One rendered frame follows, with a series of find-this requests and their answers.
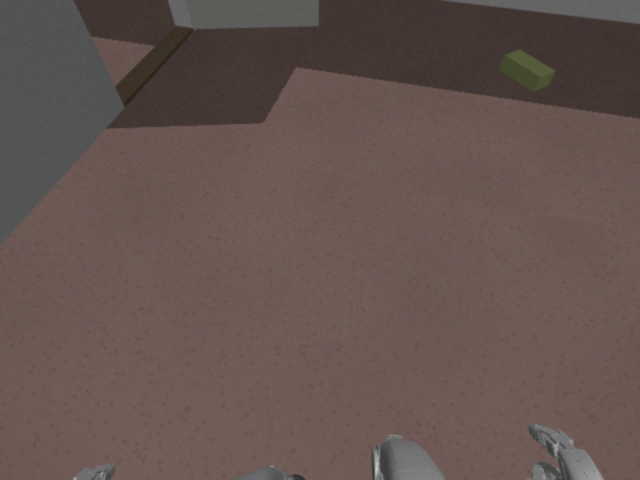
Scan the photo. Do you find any right robot hand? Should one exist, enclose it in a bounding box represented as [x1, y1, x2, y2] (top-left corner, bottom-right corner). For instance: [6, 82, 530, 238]
[526, 424, 604, 480]

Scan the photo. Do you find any left robot hand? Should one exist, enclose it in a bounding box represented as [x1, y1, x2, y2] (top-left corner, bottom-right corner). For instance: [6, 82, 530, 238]
[73, 464, 115, 480]

